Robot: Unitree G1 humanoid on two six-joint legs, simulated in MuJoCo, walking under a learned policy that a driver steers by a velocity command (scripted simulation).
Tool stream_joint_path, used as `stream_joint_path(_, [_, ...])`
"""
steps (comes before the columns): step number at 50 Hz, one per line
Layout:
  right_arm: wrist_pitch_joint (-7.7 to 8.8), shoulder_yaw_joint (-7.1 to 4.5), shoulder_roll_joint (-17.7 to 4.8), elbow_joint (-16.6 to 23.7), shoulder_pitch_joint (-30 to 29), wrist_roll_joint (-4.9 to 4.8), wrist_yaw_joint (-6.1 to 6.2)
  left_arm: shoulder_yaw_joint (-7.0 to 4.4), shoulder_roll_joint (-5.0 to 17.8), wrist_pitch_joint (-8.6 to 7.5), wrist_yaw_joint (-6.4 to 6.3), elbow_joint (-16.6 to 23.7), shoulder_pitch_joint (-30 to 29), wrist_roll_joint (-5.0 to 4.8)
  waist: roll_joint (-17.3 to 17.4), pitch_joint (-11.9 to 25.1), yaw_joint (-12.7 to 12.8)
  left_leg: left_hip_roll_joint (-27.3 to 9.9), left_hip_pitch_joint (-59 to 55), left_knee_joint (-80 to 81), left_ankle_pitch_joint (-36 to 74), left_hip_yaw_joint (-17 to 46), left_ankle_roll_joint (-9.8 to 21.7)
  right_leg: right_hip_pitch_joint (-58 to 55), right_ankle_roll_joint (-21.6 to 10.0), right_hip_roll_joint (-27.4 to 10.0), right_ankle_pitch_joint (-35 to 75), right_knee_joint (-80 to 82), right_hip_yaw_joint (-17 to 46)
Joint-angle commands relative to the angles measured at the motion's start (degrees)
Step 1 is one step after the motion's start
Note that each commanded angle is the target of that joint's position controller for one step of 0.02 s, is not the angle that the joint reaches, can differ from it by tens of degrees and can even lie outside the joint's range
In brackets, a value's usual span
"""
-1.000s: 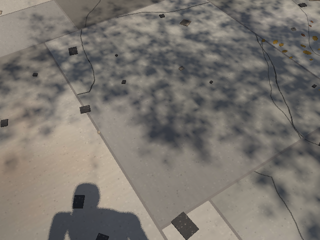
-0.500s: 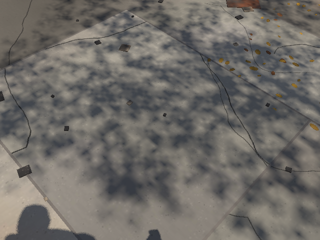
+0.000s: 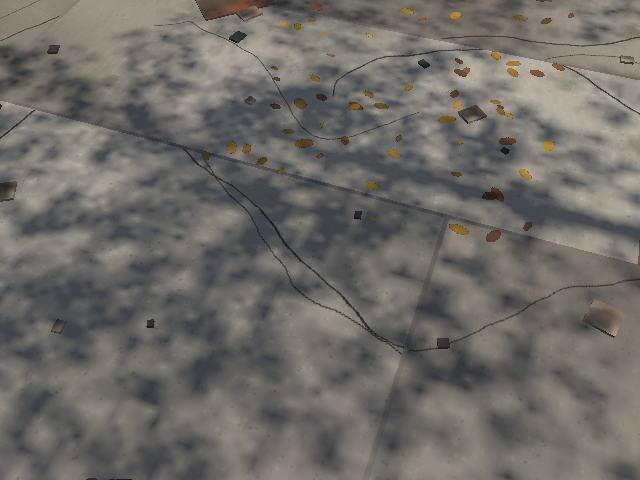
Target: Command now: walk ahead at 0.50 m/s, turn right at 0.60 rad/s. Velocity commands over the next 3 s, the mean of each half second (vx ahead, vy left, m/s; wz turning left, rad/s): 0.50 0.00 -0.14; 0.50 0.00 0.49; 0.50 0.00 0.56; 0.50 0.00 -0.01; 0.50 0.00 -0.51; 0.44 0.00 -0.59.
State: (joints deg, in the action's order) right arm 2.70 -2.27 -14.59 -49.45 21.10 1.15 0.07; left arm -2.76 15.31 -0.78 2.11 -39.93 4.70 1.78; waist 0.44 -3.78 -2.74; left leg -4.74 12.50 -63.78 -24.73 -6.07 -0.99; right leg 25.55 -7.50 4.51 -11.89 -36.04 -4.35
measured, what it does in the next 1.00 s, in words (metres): walks ahead, turning left: left foot, then right foot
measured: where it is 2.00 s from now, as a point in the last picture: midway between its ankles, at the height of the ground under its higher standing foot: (219, 244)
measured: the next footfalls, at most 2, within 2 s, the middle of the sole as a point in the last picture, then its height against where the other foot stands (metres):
left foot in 0.48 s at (289, 479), level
right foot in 1.00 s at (348, 336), level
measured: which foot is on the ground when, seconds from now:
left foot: up 0.00-0.46, down 0.48-1.00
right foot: down 0.00-0.50, up 0.52-0.98, down 1.00-1.00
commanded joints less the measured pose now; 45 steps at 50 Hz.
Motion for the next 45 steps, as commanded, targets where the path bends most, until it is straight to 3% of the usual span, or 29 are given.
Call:
stream_joint_path(1, [2.52, -1.06, -6.86, 8.12, -4.70, -0.39, -0.27, -3.57, 10.02, -0.01, -1.95, -1.62, 13.82, -1.24, -0.37, 6.86, 5.41, -1.64, 28.95, -9.37, 5.33, 7.28, 0.77, -28.78, -11.26, -19.27, 14.06, 19.34, 28.63])
stream_joint_path(2, [1.83, -1.09, -6.69, 8.10, -4.47, 0.53, -0.27, -3.03, 8.59, -0.48, -2.08, -1.64, 11.67, -1.44, -0.11, 4.89, 3.06, -2.60, 25.32, -5.58, 5.10, 7.82, 0.37, -23.26, -9.67, -16.13, 18.04, 20.04, 24.81])
stream_joint_path(3, [0.69, -0.97, -6.28, 7.30, -1.97, 1.43, -0.32, -2.65, 7.61, -0.85, -2.02, -1.08, 9.95, -1.65, -0.30, 5.19, 1.38, -2.71, 21.65, -3.97, 5.52, 7.73, -0.19, -19.67, -9.14, -14.60, 19.54, 21.36, 22.42])
stream_joint_path(5, [-0.95, -0.95, -5.73, 7.52, -1.56, 1.94, -0.64, -2.59, 7.72, -1.96, -1.60, -1.62, 10.99, -1.77, -1.74, 5.31, 0.52, -2.23, 20.10, -0.84, 5.44, 6.99, -1.18, -16.78, -10.02, -13.08, 23.37, 22.09, 20.95])
stream_joint_path(7, [-1.44, -0.85, -4.98, 7.99, -4.23, 1.72, -1.08, -2.67, 8.13, -2.44, -1.51, -2.37, 12.48, -1.58, -1.48, 4.30, 1.04, -2.03, 21.88, 3.75, 10.33, 5.95, -1.66, -16.02, -8.98, -11.48, 19.90, 24.18, 19.03])
stream_joint_path(10, [-1.30, -0.50, -4.10, 9.13, -10.30, 1.40, -1.57, -2.05, 6.91, -3.05, -1.41, -4.51, 16.55, -1.74, -2.50, 2.15, 3.42, -2.55, 24.70, 12.66, 19.24, 5.10, -1.15, -18.56, -6.05, -10.96, 22.09, 26.13, 16.29])
stream_joint_path(13, [-1.11, -0.36, -4.17, 10.13, -15.16, 0.63, -1.87, -1.79, 7.17, -3.66, -1.47, -5.96, 19.51, -1.56, -3.19, 1.67, 5.66, -1.96, 26.53, 18.42, 24.77, 4.63, 0.45, -23.82, -3.41, -11.78, 25.42, 26.37, 14.19])
stream_joint_path(17, [-0.73, 0.04, -3.90, 11.77, -21.14, 0.28, -2.51, -1.23, 7.01, -3.91, -2.20, -8.00, 22.38, -0.60, -2.91, -0.97, 7.54, 0.14, 28.05, 24.66, 25.26, 3.45, 2.92, -29.76, -2.62, -13.86, 27.55, 26.96, 11.22])
stream_joint_path(19, [-0.53, 0.09, -3.92, 12.33, -22.23, 0.22, -2.88, -1.02, 7.11, -3.88, -2.77, -9.00, 22.64, -0.12, -2.94, -1.98, 7.25, 1.83, 26.80, 27.56, 22.62, 3.20, 4.44, -32.07, -2.25, -15.20, 30.81, 26.27, 9.61])
stream_joint_path(22, [-0.41, -0.41, -4.71, 10.61, -16.45, 0.24, -2.40, -0.88, 8.32, -4.00, -3.60, -9.59, 20.06, 0.25, -4.56, 1.18, 3.77, 7.14, 15.83, 30.33, 15.64, 0.25, 7.72, -33.39, -0.20, -15.51, 54.94, 17.49, 5.50])
stream_joint_path(23, [-0.23, -0.98, -5.80, 8.86, -10.90, 0.30, -1.97, -0.93, 8.87, -3.82, -3.73, -9.88, 19.77, 0.55, -4.89, 4.43, 1.41, 9.29, 10.04, 31.31, 13.41, -0.54, 8.95, -34.02, 0.43, -15.16, 62.19, 9.58, 4.38])
stream_joint_path(24, [0.24, -1.62, -6.73, 6.31, -2.55, 0.72, -1.56, -0.96, 9.50, -3.58, -3.80, -9.77, 18.78, 0.33, -4.25, 8.60, -2.61, 10.06, -0.14, 35.43, 15.56, 0.07, 10.63, -30.74, 1.21, -14.07, 60.54, -1.74, 2.62])
stream_joint_path(25, [0.45, -2.85, -10.36, 4.31, 6.77, 1.76, -0.90, -0.48, 8.87, -3.92, -3.91, -8.05, 17.58, -0.10, -0.93, 14.18, -6.62, 1.42, -14.77, 36.46, 13.28, 11.20, 14.29, -19.09, 2.16, -12.38, 44.20, -17.74, 0.86])
stream_joint_path(26, [0.14, -4.84, -17.03, 4.35, 8.22, 1.83, -0.60, 0.25, 4.42, -4.29, -2.93, -5.66, 21.48, -1.40, 13.49, 18.59, -2.90, -14.36, -29.74, 39.97, 15.20, 42.46, 24.42, 4.52, 5.62, 0.61, -3.06, -41.86, -0.80])
stream_joint_path(27, [-0.31, -4.22, -13.52, 3.92, 4.71, -1.35, -1.34, -0.27, 7.58, -4.62, -2.83, -5.50, 17.66, 0.41, 6.28, 17.66, -2.22, -14.21, -28.33, 45.19, 17.67, 48.92, 24.41, 11.26, 4.81, -0.23, -13.36, -45.91, 8.62])
stream_joint_path(28, [-0.55, -4.01, -12.33, 4.97, 0.28, -1.51, -1.37, -0.05, 7.47, -5.22, -2.39, -3.83, 14.27, -0.03, 3.80, 10.03, -0.68, -12.97, -21.08, 46.05, 18.36, 39.84, 23.21, 13.74, 4.78, -3.72, -9.07, -43.78, 9.65])
stream_joint_path(29, [-0.58, -3.39, -9.49, 5.08, -1.73, -1.02, -1.42, 0.24, 7.20, -5.61, -2.17, -3.39, 12.30, -0.09, -0.84, 6.21, 0.27, -10.73, -14.88, 47.53, 22.61, 34.82, 21.53, 12.71, 5.03, -5.78, -6.72, -40.03, 8.86])
stream_joint_path(30, [-0.48, -2.97, -8.14, 4.86, -2.62, -0.89, -1.16, 0.28, 6.62, -5.10, -2.06, -3.13, 11.56, 0.18, -2.13, 3.40, 1.88, -8.25, -9.53, 48.53, 26.45, 31.00, 19.83, 10.89, 5.61, -7.10, -6.62, -36.44, 8.54])
stream_joint_path(31, [-0.30, -2.55, -7.07, 4.44, -3.28, -1.01, -0.92, 0.50, 6.07, -4.01, -1.95, -2.77, 12.14, 0.81, -1.40, 3.02, 3.55, -5.81, -5.63, 49.71, 28.84, 27.73, 18.50, 8.11, 6.60, -8.03, -6.70, -33.31, 8.35])
stream_joint_path(33, [0.50, -2.77, -8.17, 4.02, -2.39, -1.21, -0.92, 0.92, 4.71, -2.25, -1.62, -2.60, 12.93, 1.31, 0.40, 3.62, 4.42, -3.67, -2.49, 50.89, 31.85, 24.72, 18.22, 6.09, 8.17, -8.34, -6.76, -28.94, 6.94])
stream_joint_path(35, [0.70, -3.20, -9.57, 3.71, -1.38, -1.20, -0.82, 1.22, 4.08, -1.63, -1.42, -1.38, 10.20, 1.21, 1.27, 2.91, 4.17, -1.92, -0.11, 52.35, 30.37, 22.96, 17.90, 6.90, 9.56, -8.67, -3.74, -23.67, 5.57])
stream_joint_path(37, [0.57, -3.38, -9.81, 3.42, 0.26, -1.26, -0.75, 1.41, 3.93, -1.57, -1.31, 0.64, 4.42, 1.07, 1.87, 1.29, 2.57, -0.56, 0.39, 53.34, 28.43, 22.60, 16.72, 8.88, 10.69, -8.91, 1.53, -16.65, 4.78])
stream_joint_path(40, [0.34, -3.75, -10.04, 2.94, 3.28, -1.35, -0.72, 1.79, 3.52, -1.75, -1.07, 2.52, -1.94, 0.60, 2.90, 1.63, -0.29, 0.63, -2.65, 51.74, 29.20, 22.81, 14.31, 9.21, 11.08, -7.97, 8.94, -7.71, 4.69])
stream_joint_path(45, [-0.06, -4.12, -10.79, 3.08, 6.12, -0.32, -0.06, 1.97, 4.48, -2.72, -1.01, 5.09, -7.99, -0.15, 3.69, 2.41, -2.50, -1.10, -9.06, 46.04, 35.88, 26.63, 13.06, 7.64, 9.96, -5.46, 8.67, 0.59, 5.51])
